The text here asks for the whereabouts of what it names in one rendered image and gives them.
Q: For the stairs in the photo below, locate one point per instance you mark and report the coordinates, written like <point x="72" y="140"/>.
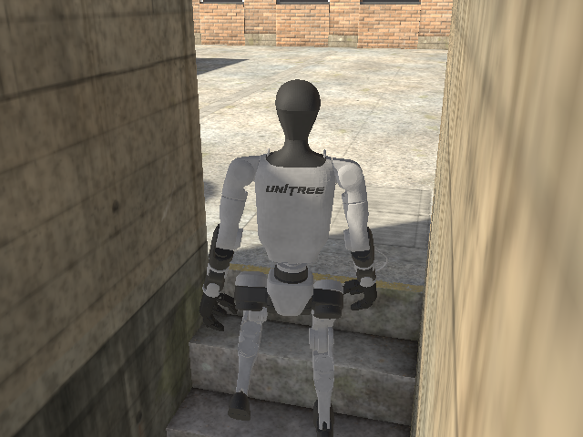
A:
<point x="375" y="357"/>

